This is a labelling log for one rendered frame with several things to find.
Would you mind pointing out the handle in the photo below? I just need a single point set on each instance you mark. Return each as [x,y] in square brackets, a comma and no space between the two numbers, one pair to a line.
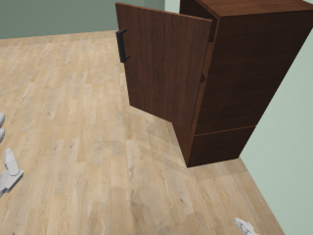
[120,45]

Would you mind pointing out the right robot hand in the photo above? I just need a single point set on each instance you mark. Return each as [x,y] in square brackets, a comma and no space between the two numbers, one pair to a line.
[245,227]

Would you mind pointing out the cupboard door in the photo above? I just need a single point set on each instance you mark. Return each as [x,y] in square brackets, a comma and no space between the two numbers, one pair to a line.
[167,53]

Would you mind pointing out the left robot hand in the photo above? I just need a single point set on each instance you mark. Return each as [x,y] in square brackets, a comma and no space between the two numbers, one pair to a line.
[12,175]

